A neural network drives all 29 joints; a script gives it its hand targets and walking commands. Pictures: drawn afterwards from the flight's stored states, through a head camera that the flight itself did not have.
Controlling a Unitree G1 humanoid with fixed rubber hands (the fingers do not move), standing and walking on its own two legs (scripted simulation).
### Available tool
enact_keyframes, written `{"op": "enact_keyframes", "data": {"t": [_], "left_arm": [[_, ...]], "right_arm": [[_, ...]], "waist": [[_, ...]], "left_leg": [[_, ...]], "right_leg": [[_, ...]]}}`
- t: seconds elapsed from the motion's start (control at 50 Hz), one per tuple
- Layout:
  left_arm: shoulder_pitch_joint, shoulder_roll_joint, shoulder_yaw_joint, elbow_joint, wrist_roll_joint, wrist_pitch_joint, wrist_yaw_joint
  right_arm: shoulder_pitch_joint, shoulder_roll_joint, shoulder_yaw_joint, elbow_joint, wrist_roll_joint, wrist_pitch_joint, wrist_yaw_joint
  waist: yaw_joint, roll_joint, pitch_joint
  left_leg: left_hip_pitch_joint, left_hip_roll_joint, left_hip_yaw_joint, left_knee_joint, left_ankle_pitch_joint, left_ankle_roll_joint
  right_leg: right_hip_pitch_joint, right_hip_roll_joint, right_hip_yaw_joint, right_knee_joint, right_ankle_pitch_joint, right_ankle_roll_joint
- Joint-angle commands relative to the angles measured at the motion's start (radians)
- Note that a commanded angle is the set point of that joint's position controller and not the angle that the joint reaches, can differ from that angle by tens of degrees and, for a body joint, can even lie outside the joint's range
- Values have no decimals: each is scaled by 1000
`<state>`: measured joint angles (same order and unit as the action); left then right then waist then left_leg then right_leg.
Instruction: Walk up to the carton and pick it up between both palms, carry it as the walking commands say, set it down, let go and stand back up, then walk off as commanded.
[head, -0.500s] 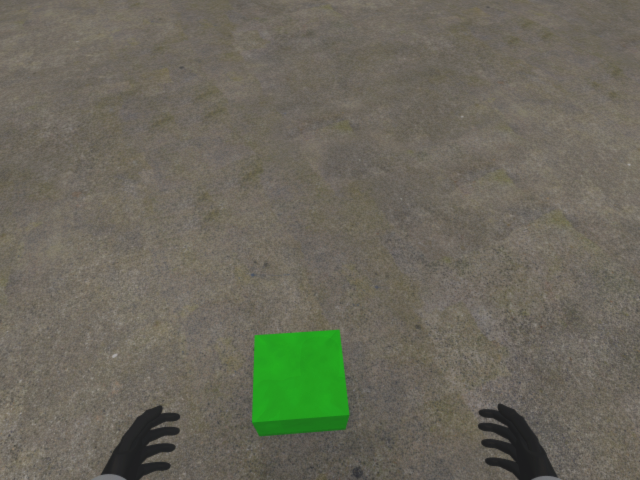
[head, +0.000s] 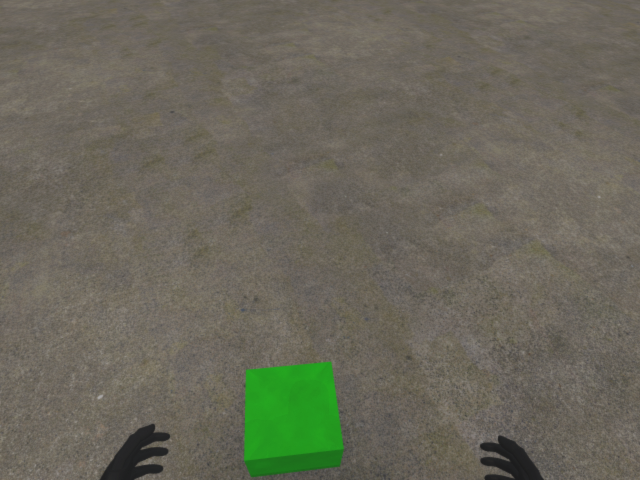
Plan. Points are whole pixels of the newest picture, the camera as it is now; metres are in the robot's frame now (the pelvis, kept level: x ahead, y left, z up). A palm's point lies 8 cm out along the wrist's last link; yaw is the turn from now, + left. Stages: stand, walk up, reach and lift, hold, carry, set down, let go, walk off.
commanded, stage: stand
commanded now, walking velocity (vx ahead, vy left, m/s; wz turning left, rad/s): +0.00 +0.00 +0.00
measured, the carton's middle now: (292, 417) +0.45 +0.07 -0.69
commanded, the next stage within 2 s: walk off in 1.76 s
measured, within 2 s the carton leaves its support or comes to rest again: neither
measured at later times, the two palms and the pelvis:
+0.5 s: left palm out of the picture +0.14 +0.26 -0.08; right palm out of the picture +0.12 -0.26 -0.07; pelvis +0.00 +0.01 +0.00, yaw +0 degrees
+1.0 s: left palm out of the picture +0.10 +0.27 -0.08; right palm out of the picture +0.09 -0.26 -0.07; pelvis -0.02 +0.01 +0.00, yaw +0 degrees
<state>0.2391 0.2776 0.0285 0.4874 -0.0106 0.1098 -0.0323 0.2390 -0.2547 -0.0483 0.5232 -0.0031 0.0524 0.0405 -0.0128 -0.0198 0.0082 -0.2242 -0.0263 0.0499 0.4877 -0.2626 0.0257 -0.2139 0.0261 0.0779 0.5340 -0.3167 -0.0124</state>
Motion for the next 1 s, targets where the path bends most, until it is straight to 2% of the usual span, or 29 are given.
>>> {"op": "enact_keyframes", "data": {"t": [0.0, 0.02, 0.04, 0.06, 0.12, 0.14, 0.16, 0.18, 0.22, 0.24, 0.28, 0.34, 0.4, 0.42, 0.44, 0.48, 0.5, 0.52, 0.58, 0.6, 0.64, 0.72, 0.74, 0.8, 0.84, 0.86, 0.88, 0.94, 0.98], "left_arm": [[-61, 221, 58, 12, 68, -109, 25], [-51, 218, 62, 29, 70, -114, 26], [-66, 200, 55, 18, 66, -118, 24], [-52, 207, 57, 41, 65, -126, 25], [-20, 203, 55, 53, 61, -137, 26], [-10, 199, 56, 58, 53, -141, 31], [-22, 204, 54, 55, 51, -143, 33], [-26, 215, 62, 60, 51, -144, 38], [-17, 215, 63, 64, 52, -139, 40], [-22, 216, 64, 61, 49, -143, 38], [-29, 192, 52, 65, 49, -145, 39], [-36, 224, 65, 71, 54, -150, 45], [-19, 224, 65, 72, 49, -149, 44], [-18, 226, 63, 81, 47, -151, 43], [-25, 232, 65, 78, 53, -152, 41], [-30, 208, 61, 80, 52, -151, 41], [-24, 227, 67, 79, 55, -149, 43], [-4, 214, 66, 84, 49, -152, 43], [-10, 217, 58, 93, 56, -154, 40], [-11, 206, 55, 89, 51, -156, 42], [-22, 208, 56, 84, 50, -161, 38], [-17, 222, 62, 93, 58, -166, 34], [-16, 227, 62, 98, 62, -167, 36], [-6, 221, 61, 103, 55, -165, 35], [5, 239, 64, 111, 55, -168, 35], [-14, 226, 60, 102, 59, -166, 37], [-5, 220, 54, 108, 52, -171, 36], [-9, 245, 63, 116, 56, -169, 40], [2, 239, 64, 122, 50, -166, 38]], "right_arm": [[-41, -212, -64, 28, -51, -74, -28], [-32, -218, -61, 49, -52, -80, -23], [-20, -228, -66, 56, -51, -92, -25], [-29, -207, -56, 65, -49, -92, -25], [4, -230, -62, 92, -41, -105, -33], [-1, -237, -65, 98, -43, -104, -35], [-16, -224, -59, 95, -39, -106, -32], [-25, -223, -59, 95, -41, -112, -35], [-17, -222, -59, 107, -38, -116, -37], [-8, -238, -61, 107, -39, -116, -40], [9, -237, -62, 122, -29, -116, -45], [7, -238, -62, 127, -35, -116, -49], [-8, -246, -66, 125, -38, -118, -54], [-30, -228, -55, 126, -40, -115, -47], [-13, -224, -59, 122, -33, -116, -49], [7, -252, -60, 144, -35, -124, -47], [4, -243, -59, 134, -37, -127, -47], [-17, -263, -65, 138, -36, -123, -46], [-9, -244, -56, 142, -37, -124, -48], [-28, -259, -62, 135, -38, -125, -44], [-25, -265, -64, 139, -38, -126, -44], [-30, -247, -58, 138, -38, -129, -43], [-32, -233, -53, 141, -38, -129, -42], [-30, -259, -58, 146, -38, -132, -46], [-49, -254, -58, 149, -33, -128, -44], [-43, -259, -56, 146, -30, -127, -45], [-41, -257, -58, 151, -34, -126, -44], [-31, -252, -63, 156, -32, -132, -42], [-39, -251, -54, 148, -31, -135, -43]], "waist": [[0, -28, -119], [4, -53, -107], [-4, -25, -98], [0, -57, -88], [-2, -25, -109], [14, -57, -115], [4, -74, -130], [6, -34, -134], [5, -44, -143], [1, -8, -158], [1, -59, -162], [-8, -44, -147], [8, -6, -127], [14, -12, -132], [2, -40, -127], [1, -10, -113], [-3, -48, -73], [13, -11, -102], [1, -35, -76], [9, -8, -72], [6, -33, -43], [6, -5, -20], [13, -25, -19], [12, 0, -13], [22, -16, -17], [10, -45, 19], [13, 9, 0], [4, -22, 11], [12, 9, -13]], "left_leg": [[39, 83, -108, -40, 24, -29], [42, 95, -119, -53, 38, -23], [45, 96, -117, -50, 51, -23], [34, 94, -113, -42, 98, -15], [32, 117, -131, -35, 194, -7], [23, 111, -134, -23, 224, 0], [24, 111, -125, -27, 232, -5], [29, 107, -117, -16, 247, -1], [39, 107, -118, -9, 263, 5], [37, 108, -108, -6, 273, 2], [49, 114, -131, -8, 282, 5], [45, 115, -124, -19, 280, 3], [33, 113, -127, -19, 270, 14], [35, 104, -98, -4, 266, 14], [29, 121, -130, -25, 228, 15], [28, 121, -127, -39, 212, 13], [14, 119, -137, -47, 196, 13], [29, 126, -143, -44, 181, 15], [14, 127, -150, -52, 130, 20], [4, 125, -152, -55, 113, 18], [-5, 124, -148, -65, 71, 15], [-33, 134, -177, -98, -13, 23], [-38, 130, -180, -91, 25, 26], [-37, 130, -178, -108, -21, 22], [-39, 133, -189, -105, -10, 26], [-34, 124, -176, -103, -4, 21], [-25, 123, -169, -89, 18, 22], [-20, 130, -183, -96, 18, 20], [-4, 132, -180, -89, 54, 24]], "right_leg": [[-68, -97, 109, -130, 30, -10], [-70, -95, 92, -121, 42, -16], [-75, -92, 93, -123, 54, -15], [-72, -92, 92, -104, 125, -19], [-26, -92, 76, -82, 219, -15], [-5, -100, 70, -73, 278, -14], [6, -98, 63, -66, 290, -7], [12, -106, 81, -71, 320, -7], [15, -105, 73, -65, 325, -8], [23, -107, 75, -60, 343, -3], [19, -101, 67, -59, 340, -9], [23, -99, 69, -68, 326, -6], [16, -108, 76, -64, 304, -11], [14, -107, 71, -62, 322, -9], [14, -106, 76, -72, 283, -14], [10, -108, 85, -79, 253, -18], [-20, -107, 79, -81, 222, -16], [-21, -102, 80, -78, 203, -22], [-27, -103, 83, -98, 157, -19], [-41, -103, 94, -98, 130, -25], [-55, -108, 102, -115, 100, -24], [-67, -100, 96, -106, 38, -28], [-53, -109, 104, -112, 67, -33], [-55, -107, 109, -114, 58, -32], [-56, -103, 102, -110, 39, -32], [-95, -105, 113, -127, 18, -33], [-77, -114, 118, -126, 36, -36], [-84, -115, 117, -127, 68, -38], [-74, -114, 107, -113, 85, -33]]}}
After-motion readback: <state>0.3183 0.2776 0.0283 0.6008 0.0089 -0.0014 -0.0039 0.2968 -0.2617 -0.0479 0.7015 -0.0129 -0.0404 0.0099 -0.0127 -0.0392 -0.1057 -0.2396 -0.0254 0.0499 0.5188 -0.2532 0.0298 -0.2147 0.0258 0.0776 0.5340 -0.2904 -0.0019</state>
